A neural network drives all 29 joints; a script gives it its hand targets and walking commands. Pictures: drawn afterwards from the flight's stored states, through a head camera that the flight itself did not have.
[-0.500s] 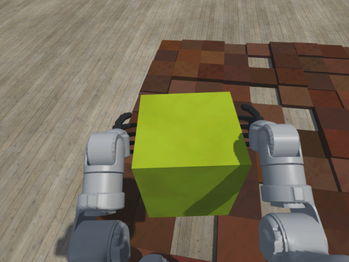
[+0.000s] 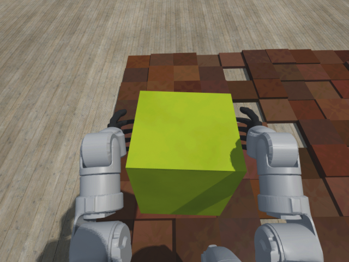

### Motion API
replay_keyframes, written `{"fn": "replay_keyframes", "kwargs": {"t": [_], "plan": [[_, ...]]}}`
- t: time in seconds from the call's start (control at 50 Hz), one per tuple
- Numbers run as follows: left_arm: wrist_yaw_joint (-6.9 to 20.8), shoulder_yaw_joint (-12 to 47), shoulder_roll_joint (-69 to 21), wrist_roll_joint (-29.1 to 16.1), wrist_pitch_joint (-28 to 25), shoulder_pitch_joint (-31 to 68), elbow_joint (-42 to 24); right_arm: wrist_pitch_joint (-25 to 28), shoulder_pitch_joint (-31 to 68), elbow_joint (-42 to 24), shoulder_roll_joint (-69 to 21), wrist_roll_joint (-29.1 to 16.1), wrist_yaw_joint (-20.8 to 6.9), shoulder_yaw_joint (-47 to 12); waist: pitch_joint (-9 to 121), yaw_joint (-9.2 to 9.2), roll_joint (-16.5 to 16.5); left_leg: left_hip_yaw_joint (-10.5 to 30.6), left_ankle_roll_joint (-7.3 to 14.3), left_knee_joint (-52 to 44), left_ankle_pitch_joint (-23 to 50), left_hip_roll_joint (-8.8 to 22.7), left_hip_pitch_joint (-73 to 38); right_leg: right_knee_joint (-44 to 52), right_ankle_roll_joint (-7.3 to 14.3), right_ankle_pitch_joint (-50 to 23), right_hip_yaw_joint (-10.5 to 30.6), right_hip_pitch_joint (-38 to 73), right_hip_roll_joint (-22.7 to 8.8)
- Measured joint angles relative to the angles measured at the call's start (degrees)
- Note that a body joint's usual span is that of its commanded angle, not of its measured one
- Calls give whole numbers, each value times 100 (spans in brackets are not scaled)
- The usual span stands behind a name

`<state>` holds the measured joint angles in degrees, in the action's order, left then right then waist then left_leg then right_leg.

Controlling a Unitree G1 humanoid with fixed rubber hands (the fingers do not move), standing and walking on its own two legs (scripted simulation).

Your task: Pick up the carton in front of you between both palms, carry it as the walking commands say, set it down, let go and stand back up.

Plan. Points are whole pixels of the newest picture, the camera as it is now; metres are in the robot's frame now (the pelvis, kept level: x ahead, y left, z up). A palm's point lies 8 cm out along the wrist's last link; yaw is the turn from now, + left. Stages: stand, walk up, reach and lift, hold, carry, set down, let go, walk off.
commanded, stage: carry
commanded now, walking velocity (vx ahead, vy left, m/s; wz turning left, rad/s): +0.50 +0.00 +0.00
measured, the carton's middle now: (182, 157) +0.35 -0.02 +0.02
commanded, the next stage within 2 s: none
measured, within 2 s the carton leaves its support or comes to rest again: neither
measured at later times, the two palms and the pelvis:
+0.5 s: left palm (105, 66) +0.63 +0.18 +0.10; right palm (202, 49) +0.67 -0.12 +0.11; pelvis +0.29 -0.02 -0.01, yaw +2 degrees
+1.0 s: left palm out of the picture +0.97 +0.16 +0.17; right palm out of the picture +0.95 -0.13 +0.17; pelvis +0.58 +0.03 -0.01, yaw +2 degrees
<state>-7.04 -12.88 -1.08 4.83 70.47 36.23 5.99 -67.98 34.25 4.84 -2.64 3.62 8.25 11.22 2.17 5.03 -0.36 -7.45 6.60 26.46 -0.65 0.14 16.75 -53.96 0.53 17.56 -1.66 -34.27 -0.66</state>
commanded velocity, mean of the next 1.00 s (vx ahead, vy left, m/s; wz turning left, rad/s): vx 0.50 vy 0.00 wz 0.00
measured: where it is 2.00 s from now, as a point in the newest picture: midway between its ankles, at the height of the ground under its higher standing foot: (168, 118)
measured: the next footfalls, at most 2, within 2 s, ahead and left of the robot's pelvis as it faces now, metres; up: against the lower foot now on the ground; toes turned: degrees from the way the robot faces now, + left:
right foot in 0.16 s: +0.31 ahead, -0.11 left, +0.01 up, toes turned -5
left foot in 0.58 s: +0.50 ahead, +0.13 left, +0.02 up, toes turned +6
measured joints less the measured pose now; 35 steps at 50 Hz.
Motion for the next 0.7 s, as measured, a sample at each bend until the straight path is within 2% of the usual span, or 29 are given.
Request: {"fn": "replay_keyframes", "kwargs": {"t": [0.06, 0.1, 0.16, 0.18, 0.2, 0.24, 0.26, 0.3, 0.42, 0.5, 0.58, 0.6, 0.62, 0.66, 0.7], "plan": [[6, -36, -123, 85, -19, -185, -327, 30, -40, -132, 5, -67, -6, -3, 71, 95, 26, 5, -58, -64, -352, -27, -441, 611, 12, -664, 3, -352, -122], [11, -62, -168, 124, -20, -270, -487, 48, -21, -149, 33, -111, -8, -51, 123, 132, 39, 35, -155, -43, -650, -29, -770, 1384, 42, -1152, -54, -305, -156], [19, -58, -166, 170, -3, -162, -450, 25, 159, -19, 174, -188, -15, -104, 231, 71, 42, 94, -293, 474, -1335, 57, -1114, 2369, 221, -1748, -397, 169, -77], [18, -30, -181, 202, -58, -56, -334, 28, 282, 75, 298, -234, -31, -114, 254, -31, 150, 179, -327, 1040, -1606, 162, -979, 2183, 305, -1348, -482, 190, 13], [15, 20, -183, 237, -125, 79, -180, 44, 433, 211, 421, -287, -54, -85, 212, -143, 254, 435, -368, 1907, -1968, 155, -656, 1880, 365, -1065, -548, 115, 88], [-21, 114, -158, 233, -158, 245, 100, 31, 638, 492, 569, -339, -102, -18, 123, -330, 299, 778, -343, 3563, -2362, -12, 128, 1636, 420, -803, -617, 130, 129], [-42, 145, -133, 194, -132, 245, 168, 3, 697, 608, 583, -335, -116, 2, 90, -423, 293, 825, -323, 4055, -2370, -54, 486, 1657, 416, -763, -628, 201, 145], [-19, 164, -87, 25, -53, 182, 182, -56, 736, 723, 544, -277, -153, 49, 21, -597, 264, 827, -318, 4379, -2262, -31, 1107, 1806, 424, -673, -634, 396, 171], [-158, 178, -14, -239, -24, 69, -78, -159, 571, 257, 258, 4, -143, 175, -168, -953, 160, 751, -431, 3179, -1818, 280, 2192, 2185, 364, -339, -640, 1045, 143], [-199, 213, -7, -330, -77, 138, -258, -165, 424, -225, 155, 77, -155, 287, -161, -1047, 86, 733, -463, 2070, -1231, 410, 2253, 2261, 228, 33, -609, 1497, 95], [-252, 297, 51, -404, 18, 352, -433, -270, 481, -572, 192, 42, -163, 357, -65, -980, 1, 445, -392, 606, -877, 282, 1592, 2084, -26, 600, -537, 1961, -79], [-253, 298, 129, -428, 62, 457, -455, -262, 565, -571, 186, 41, -160, 351, -74, -935, -131, 333, -361, 617, -632, 186, 1500, 1826, -53, 777, -458, 1968, -216], [-252, 261, 222, -471, 111, 551, -471, -244, 681, -517, 168, 57, -149, 318, -88, -866, -201, 257, -366, 794, -691, 135, 1473, 1317, -56, 740, -326, 1835, -275], [-238, 171, 358, -551, 208, 734, -404, -283, 861, -422, 146, 96, -111, 266, -118, -702, -144, 247, -376, 977, -1015, 126, 1358, 0, -22, 1036, -27, 1372, -108], [-228, 83, 385, -545, 343, 934, -300, -403, 930, -424, 160, 71, -67, 262, -149, -568, -76, 271, -406, 846, -1174, 131, 1130, -756, 40, 1069, 69, 908, 30]]}}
